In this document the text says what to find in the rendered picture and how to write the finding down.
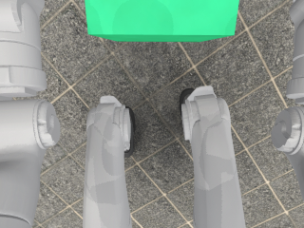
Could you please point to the robot left foot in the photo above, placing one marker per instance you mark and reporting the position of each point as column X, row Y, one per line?
column 128, row 152

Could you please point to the right robot forearm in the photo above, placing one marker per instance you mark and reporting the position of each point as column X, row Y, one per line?
column 295, row 87

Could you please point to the carton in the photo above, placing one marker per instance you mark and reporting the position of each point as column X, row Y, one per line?
column 161, row 20

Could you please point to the right robot upper arm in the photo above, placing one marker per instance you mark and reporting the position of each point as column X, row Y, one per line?
column 288, row 136

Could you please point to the right robot shin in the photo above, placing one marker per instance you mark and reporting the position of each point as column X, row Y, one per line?
column 222, row 105

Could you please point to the left robot upper arm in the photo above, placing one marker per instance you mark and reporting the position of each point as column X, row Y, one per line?
column 27, row 129

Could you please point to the left robot forearm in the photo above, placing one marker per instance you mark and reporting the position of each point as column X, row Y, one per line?
column 21, row 73

